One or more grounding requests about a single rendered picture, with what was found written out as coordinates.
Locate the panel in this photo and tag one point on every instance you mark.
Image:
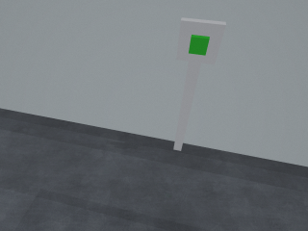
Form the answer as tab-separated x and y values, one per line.
198	27

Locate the button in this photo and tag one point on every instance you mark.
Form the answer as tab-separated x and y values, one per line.
199	45

